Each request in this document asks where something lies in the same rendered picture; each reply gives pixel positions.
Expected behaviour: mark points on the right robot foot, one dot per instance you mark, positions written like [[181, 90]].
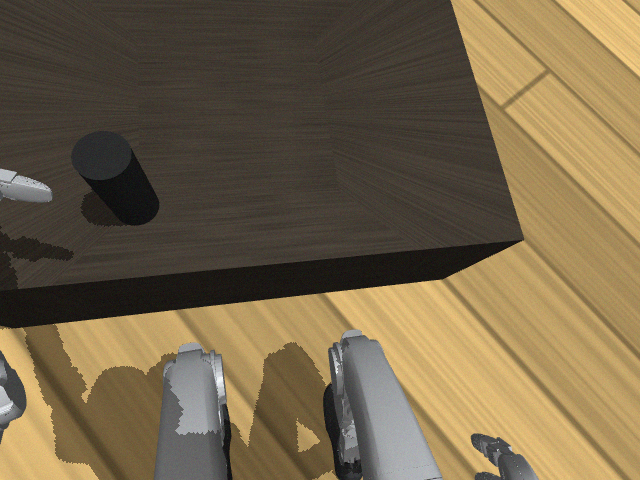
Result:
[[343, 470]]

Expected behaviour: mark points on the right robot hand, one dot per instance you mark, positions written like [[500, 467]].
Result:
[[511, 466]]

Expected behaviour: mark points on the left robot hand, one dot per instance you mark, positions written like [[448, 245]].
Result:
[[17, 187]]

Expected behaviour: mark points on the can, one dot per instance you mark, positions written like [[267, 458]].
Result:
[[107, 163]]

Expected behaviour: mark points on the left robot arm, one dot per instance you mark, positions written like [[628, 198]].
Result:
[[12, 395]]

